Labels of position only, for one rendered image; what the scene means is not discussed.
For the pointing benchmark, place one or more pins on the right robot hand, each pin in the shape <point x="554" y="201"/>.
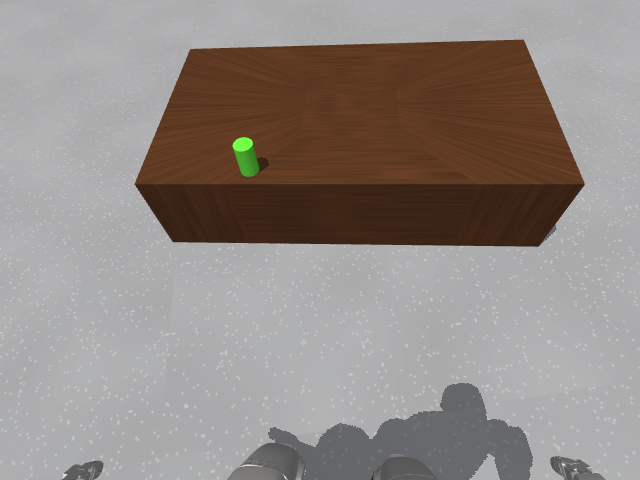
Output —
<point x="573" y="470"/>

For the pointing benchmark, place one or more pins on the left robot hand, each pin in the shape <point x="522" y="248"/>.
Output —
<point x="87" y="471"/>

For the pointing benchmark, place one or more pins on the can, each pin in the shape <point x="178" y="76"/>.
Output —
<point x="246" y="156"/>

